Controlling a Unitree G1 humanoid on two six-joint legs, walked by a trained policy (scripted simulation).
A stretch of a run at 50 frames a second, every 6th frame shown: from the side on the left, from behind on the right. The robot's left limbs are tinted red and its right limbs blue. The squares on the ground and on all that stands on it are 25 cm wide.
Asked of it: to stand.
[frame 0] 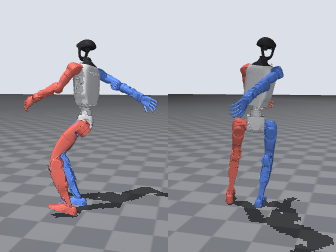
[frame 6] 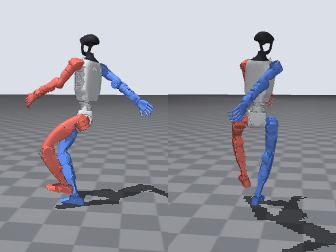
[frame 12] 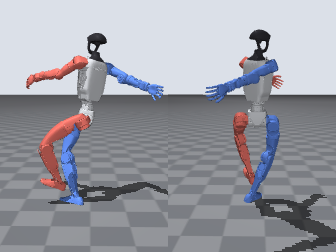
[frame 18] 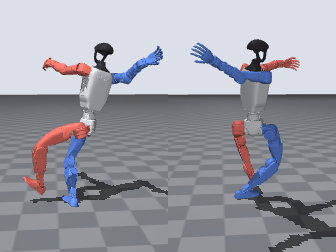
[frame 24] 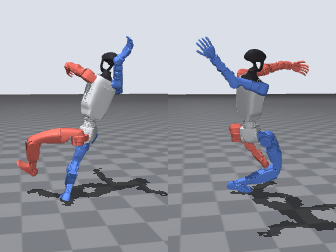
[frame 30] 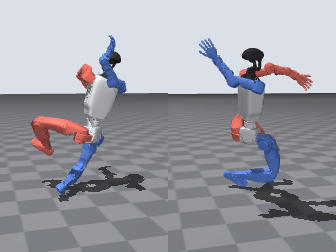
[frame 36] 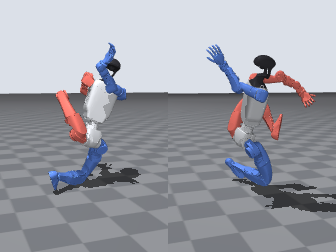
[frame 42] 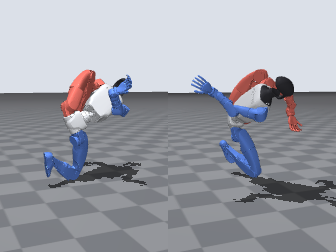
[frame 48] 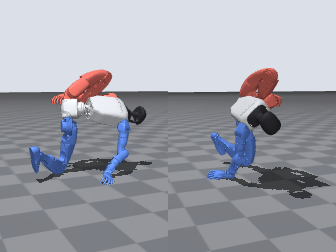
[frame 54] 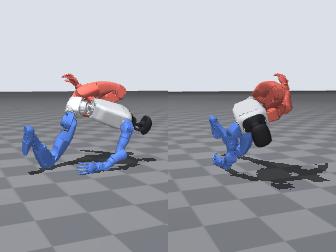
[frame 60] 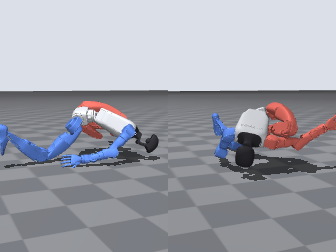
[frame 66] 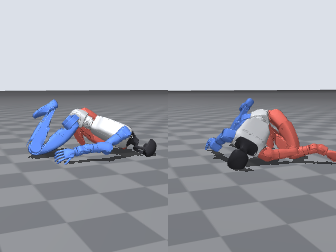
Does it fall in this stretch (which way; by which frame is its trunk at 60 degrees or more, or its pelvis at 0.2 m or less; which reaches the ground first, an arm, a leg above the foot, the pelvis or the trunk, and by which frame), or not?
yes: goes over backward; its trunk at 60 degrees or more by frame 42; the right leg reaches the ground first, by frame 36
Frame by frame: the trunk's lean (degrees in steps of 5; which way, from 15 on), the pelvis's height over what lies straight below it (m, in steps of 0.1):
0: 10, 0.7
6: 5, 0.7
12: 10, 0.7
18: 15 backward, 0.7
24: 20 backward and to its right, 0.6
30: 20 backward, 0.5
36: 25 backward and to its right, 0.5
42: 65 backward and to its right, 0.5
48: 100 backward, 0.5
54: 110 backward, 0.4
60: 115 backward, 0.3
66: 110 backward, 0.2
